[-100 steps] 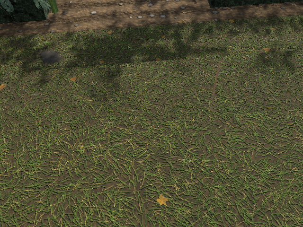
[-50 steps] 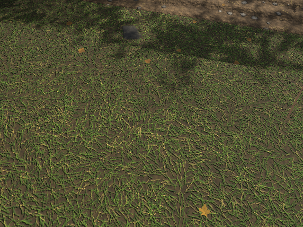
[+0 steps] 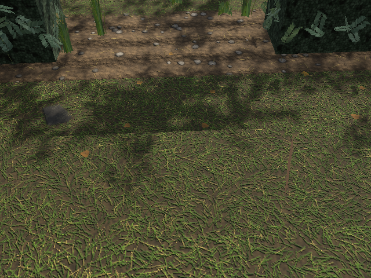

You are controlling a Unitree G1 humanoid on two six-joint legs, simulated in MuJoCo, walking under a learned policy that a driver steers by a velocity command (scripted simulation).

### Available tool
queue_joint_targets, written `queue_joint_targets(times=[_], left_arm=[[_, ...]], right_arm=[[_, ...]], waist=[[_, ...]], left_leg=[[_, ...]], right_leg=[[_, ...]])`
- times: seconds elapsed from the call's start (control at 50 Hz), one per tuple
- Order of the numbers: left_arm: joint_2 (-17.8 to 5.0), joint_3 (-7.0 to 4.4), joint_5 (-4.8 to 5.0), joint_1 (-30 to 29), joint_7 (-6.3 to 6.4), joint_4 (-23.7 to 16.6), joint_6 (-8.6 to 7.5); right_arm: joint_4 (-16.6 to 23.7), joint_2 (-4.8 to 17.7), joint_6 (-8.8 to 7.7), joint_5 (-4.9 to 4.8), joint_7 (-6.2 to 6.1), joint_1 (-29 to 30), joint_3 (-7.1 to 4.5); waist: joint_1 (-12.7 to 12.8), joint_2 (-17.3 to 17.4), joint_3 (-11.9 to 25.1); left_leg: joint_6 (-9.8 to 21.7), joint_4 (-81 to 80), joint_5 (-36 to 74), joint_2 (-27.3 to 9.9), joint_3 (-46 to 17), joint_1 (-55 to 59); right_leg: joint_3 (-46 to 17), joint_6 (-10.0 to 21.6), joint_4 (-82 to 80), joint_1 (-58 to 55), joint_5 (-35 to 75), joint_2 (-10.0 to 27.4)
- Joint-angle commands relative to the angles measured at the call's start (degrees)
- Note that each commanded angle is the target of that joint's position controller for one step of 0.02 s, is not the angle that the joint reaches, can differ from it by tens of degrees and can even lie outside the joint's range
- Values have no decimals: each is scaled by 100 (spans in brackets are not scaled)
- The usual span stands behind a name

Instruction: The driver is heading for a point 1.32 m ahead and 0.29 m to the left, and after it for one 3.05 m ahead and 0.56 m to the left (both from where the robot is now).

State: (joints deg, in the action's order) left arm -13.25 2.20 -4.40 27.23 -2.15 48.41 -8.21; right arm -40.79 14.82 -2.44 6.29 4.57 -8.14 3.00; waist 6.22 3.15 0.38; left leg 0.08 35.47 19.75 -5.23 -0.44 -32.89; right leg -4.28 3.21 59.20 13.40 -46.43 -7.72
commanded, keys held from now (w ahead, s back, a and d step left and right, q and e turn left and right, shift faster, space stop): w+q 0.32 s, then q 0.38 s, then no key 0.12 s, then e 0.18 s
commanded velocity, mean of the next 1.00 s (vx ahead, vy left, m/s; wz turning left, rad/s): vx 0.27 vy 0.00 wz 0.35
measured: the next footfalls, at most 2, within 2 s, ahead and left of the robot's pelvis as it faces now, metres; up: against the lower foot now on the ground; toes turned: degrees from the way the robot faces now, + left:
left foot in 0.08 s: +0.20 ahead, +0.13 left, -0.18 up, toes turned +5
right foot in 0.44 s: +0.53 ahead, -0.03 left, -0.18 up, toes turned +13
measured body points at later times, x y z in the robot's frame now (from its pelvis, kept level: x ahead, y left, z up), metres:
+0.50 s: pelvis +0.33 +0.04 -0.11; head +0.35 +0.04 +0.34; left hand +0.53 +0.30 -0.17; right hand +0.40 -0.21 -0.24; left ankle +0.17 +0.12 -0.79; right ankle +0.49 -0.04 -0.83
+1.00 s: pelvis +0.41 +0.09 -0.09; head +0.44 +0.12 +0.35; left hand +0.43 +0.38 -0.21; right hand +0.64 -0.07 -0.19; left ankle +0.40 +0.18 -0.83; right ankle +0.50 -0.03 -0.81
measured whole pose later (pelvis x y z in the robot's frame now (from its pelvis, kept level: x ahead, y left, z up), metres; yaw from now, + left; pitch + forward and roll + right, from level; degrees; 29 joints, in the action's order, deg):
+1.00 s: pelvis +0.41 +0.09 -0.09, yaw +25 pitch +0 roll -1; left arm -14.7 -3.0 -2.3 9.7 -2.1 43.5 -4.8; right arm -39.6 14.3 -6.3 -0.3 4.3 -11.7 -1.5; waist 0.3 -0.5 -4.0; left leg 3.4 27.2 -12.1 0.5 4.5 -15.8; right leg 3.0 -5.7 42.1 22.7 -26.8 4.8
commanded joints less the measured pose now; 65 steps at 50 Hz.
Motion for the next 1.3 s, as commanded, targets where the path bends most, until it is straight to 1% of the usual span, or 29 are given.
queue_joint_targets(times=[0.02,0.06,0.08,0.1,0.12,0.14,0.16,0.18,0.22,0.24,0.28,0.32,0.4,0.44,0.46,0.48,0.5,0.54,0.58,0.7,0.82,0.86,0.88,0.9,0.92,0.98,1.04,1.1,1.3], left_arm=[[-897,-150,218,369,36,-71,61],[-1113,-154,174,105,-34,4,242],[-1094,-130,-45,168,-196,54,316],[-597,-14,-324,587,-478,174,296],[-263,44,-270,819,-592,-37,348],[-651,17,-126,-366,-549,-580,329],[-556,55,16,-970,-438,-929,255],[-673,23,42,-953,-244,-801,243],[-758,-3,-190,-869,-17,-553,300],[-624,11,-206,-1139,-6,-614,402],[-262,199,25,-1665,-86,-784,521],[-484,180,79,-2181,-128,-912,490],[-767,18,191,-2932,74,-1082,265],[-1335,-287,272,-1970,133,-797,119],[-1666,-418,359,-675,214,-597,77],[-1736,-501,273,195,151,-423,83],[-1474,-535,115,46,218,-460,135],[-859,-414,348,-1560,342,-877,169],[-552,-360,353,-1875,438,-976,145],[-1371,-912,163,-2192,464,-1323,-6],[-1208,-955,187,-2439,335,-1406,110],[-731,-719,211,-2433,175,-1159,190],[60,-444,224,-1871,-17,-1030,248],[-195,-521,296,-1206,-36,-996,224],[-674,-638,282,-1555,-21,-907,232],[-782,-692,207,-1503,-6,-695,312],[-925,-721,152,-1418,79,-744,227],[-759,-660,155,-1633,160,-847,221],[-658,-625,196,-1512,-216,-955,403]], right_arm=[[-29,796,-45,32,-113,336,-246],[-500,701,-134,-89,-171,-861,-288],[-1014,1100,-251,-187,-293,-2407,-561],[-1423,1409,-244,-171,-307,-4164,-800],[-1155,1759,-177,-215,-140,-3561,-824],[-842,1440,-120,2,-144,-2875,-785],[-769,1438,-164,-131,-111,-2277,-777],[-874,957,-187,-102,-24,-2078,-615],[-496,-217,-403,-61,-69,-770,-139],[-547,145,-497,-245,-94,-733,-208],[-695,625,-587,-287,-71,-962,-325],[-774,1190,-590,-321,100,-1446,-563],[-813,1071,-446,-309,69,-1726,-704],[-490,978,-419,-271,75,-1235,-714],[-104,603,-427,-375,110,-877,-607],[-186,-417,-516,-331,-7,-2108,-361],[-310,130,-415,-329,-28,-1745,-495],[-395,351,-260,-226,-331,-1516,-615],[-388,159,-198,-43,-422,-1429,-556],[-140,311,-76,-219,32,-989,-488],[10,649,-180,-408,-59,-876,-602],[73,635,-329,-601,-3,-980,-664],[169,707,-401,-724,9,-1110,-641],[409,1041,-479,-768,55,-1018,-685],[332,1067,-517,-658,15,-969,-773],[411,819,-457,-709,-80,-559,-710],[714,1128,-400,-523,-292,-273,-867],[595,841,-341,-461,-576,-702,-835],[774,1166,-333,-297,-736,-327,-1050]], waist=[[195,-450,-1002],[-282,-283,-836],[-847,205,-304],[-1420,1268,886],[-915,969,1792],[-1336,-169,1030],[-1274,-176,344],[-1095,-563,-81],[-412,-493,-991],[-442,122,-663],[-563,-87,-355],[-872,-191,-342],[-879,-129,-113],[-268,-350,413],[186,-893,1528],[-148,-2116,3091],[39,-894,2035],[-485,-663,787],[-726,-934,591],[-671,-723,323],[-743,-737,274],[-957,-506,377],[-779,303,854],[-567,719,735],[-814,279,337],[-666,267,305],[-633,296,151],[-830,89,-71],[-877,183,37]], left_leg=[[88,-1286,48,-259,-97,165],[161,-2178,241,-214,102,1430],[294,-2053,690,112,678,3436],[1403,-248,1976,-262,200,6310],[2239,294,2671,-1000,-1503,7609],[2117,-274,884,-1166,-2164,7148],[2299,-991,-2569,-1601,-3066,5891],[2238,-1552,-4222,-1487,-3184,4460],[2277,-2686,-3541,-1337,-2683,1244],[2169,-2464,-3588,-714,-2027,917],[1869,-2388,-2828,-373,-1499,330],[1864,-2137,-1877,-304,-1509,699],[1436,-1290,-273,-253,-1790,2180],[684,-321,779,254,-1452,1752],[229,954,-241,823,-898,837],[-151,2867,-5382,1525,-299,-318],[-144,3878,-5717,919,-466,-828],[-236,3474,-5023,316,-263,-624],[-389,2970,-4964,9,-180,110],[-264,1331,-3857,-14,327,971],[223,-314,-2760,231,345,1504],[589,-1218,-1710,329,266,2879],[1225,-1498,383,-659,-730,3931],[2061,-1517,519,-1661,-2060,3899],[1873,-1551,-623,-1511,-1827,3508],[1251,-1582,-1215,-1071,-1012,2750],[1746,-1943,-1406,-1287,-826,2180],[1900,-2370,-1948,-1538,-833,3000],[1354,-2384,-1758,-1537,260,3514]], right_leg=[[-1874,916,-830,249,1485,1446],[-1566,629,551,52,2767,1316],[-840,342,1894,692,3653,900],[-126,-301,5098,2662,2137,50],[84,-682,5956,4275,324,-72],[138,-731,5328,5417,824,184],[-235,-616,5063,6043,1527,538],[-278,-342,4833,5818,2000,922],[-812,-131,493,3925,4447,1962],[-296,-210,-78,3028,4624,1758],[252,-328,-1156,1730,4242,1527],[521,-380,-2041,1257,4386,1119],[435,-202,-3182,1213,5206,699],[314,486,-3114,-545,6484,890],[-466,1325,-2965,-2568,8435,1930],[-2610,3048,-3268,-4566,9488,3917],[-2507,2386,-3620,-3516,7800,3673],[-1289,1586,-4344,-1520,5652,2958],[-552,1342,-4693,-710,5887,2563],[396,1232,-5038,-171,5220,2542],[360,923,-4540,-485,3962,2584],[648,332,-3937,415,3622,2150],[1286,-448,-3106,888,2773,1582],[908,-800,-2441,1644,1654,1218],[609,-907,-2028,1907,1463,1282],[451,-1004,-1177,1497,1650,1424],[479,-758,-183,1346,2024,1296],[226,-570,-297,2095,2192,1412],[663,-308,-2287,1158,3038,1292]])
